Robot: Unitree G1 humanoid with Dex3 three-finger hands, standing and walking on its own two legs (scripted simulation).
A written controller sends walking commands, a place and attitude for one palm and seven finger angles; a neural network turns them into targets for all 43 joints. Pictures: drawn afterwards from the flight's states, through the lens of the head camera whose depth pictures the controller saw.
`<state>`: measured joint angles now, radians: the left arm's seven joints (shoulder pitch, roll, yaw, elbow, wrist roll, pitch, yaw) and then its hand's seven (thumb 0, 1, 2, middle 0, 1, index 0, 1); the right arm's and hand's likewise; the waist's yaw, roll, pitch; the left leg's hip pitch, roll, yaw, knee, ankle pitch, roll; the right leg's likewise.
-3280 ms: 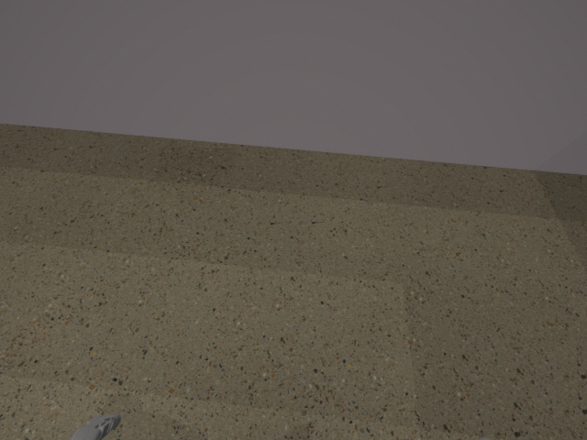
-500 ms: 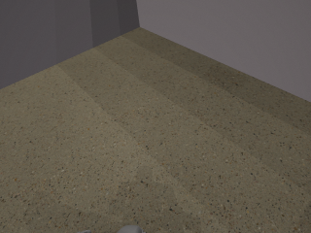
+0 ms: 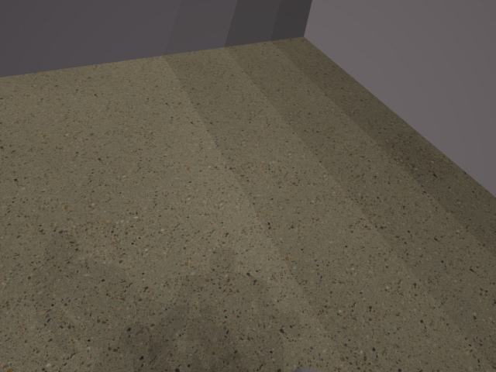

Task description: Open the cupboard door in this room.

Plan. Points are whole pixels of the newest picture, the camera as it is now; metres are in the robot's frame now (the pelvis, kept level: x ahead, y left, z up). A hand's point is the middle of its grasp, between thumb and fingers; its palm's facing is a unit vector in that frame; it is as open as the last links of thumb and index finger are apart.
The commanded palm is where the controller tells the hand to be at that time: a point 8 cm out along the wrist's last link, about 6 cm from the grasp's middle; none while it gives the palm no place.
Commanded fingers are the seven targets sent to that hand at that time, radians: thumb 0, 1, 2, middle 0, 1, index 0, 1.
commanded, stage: turn or walk to find it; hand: left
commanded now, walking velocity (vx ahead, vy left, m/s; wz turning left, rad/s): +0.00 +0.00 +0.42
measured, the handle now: out of the picture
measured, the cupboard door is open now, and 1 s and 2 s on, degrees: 0 0 0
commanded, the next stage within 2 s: none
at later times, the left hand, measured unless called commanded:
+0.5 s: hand out of the picture +0.05 +0.16 -0.14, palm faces +0.20 -0.94 -0.28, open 7.4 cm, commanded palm none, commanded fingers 0.00 0.90 0.90 -0.20 -0.30 -0.20 -0.30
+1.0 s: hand out of the picture -0.16 +0.20 -0.19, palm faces +0.48 -0.85 -0.24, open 7.4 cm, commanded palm none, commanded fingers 0.00 0.90 0.90 -0.20 -0.30 -0.20 -0.30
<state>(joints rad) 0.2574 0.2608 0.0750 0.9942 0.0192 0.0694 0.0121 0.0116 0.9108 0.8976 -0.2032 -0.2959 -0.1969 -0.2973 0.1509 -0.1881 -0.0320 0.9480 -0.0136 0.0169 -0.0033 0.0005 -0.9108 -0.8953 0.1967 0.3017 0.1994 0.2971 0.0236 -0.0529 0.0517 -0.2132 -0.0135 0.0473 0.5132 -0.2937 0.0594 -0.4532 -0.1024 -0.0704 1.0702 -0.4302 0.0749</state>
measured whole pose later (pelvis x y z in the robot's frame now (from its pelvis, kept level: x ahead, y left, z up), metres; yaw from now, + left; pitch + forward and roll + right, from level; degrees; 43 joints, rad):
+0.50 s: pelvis -0.03 -0.05 +0.00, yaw +12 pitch +0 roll +2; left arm 0.15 0.17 0.03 0.89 0.01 0.02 0.02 0.01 0.91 0.90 -0.21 -0.30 -0.20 -0.30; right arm 0.29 -0.23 -0.08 1.00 -0.02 0.07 0.01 0.00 -0.91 -0.90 0.20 0.30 0.20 0.30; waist -0.05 0.05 0.05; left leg -0.43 -0.08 -0.07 0.89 -0.43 -0.02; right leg -0.22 -0.03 -0.08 0.53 -0.30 -0.03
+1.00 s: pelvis -0.07 +0.00 -0.01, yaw +25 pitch -1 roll -1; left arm 0.28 0.26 0.07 1.00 0.02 0.07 0.02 0.01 0.91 0.90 -0.21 -0.30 -0.20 -0.30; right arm 0.13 -0.21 -0.04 0.95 -0.01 0.02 0.01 0.00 -0.91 -0.90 0.19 0.30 0.20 0.30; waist 0.04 -0.06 0.07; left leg -0.26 0.00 0.07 0.60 -0.34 0.05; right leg -0.39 -0.13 -0.11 0.95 -0.51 0.06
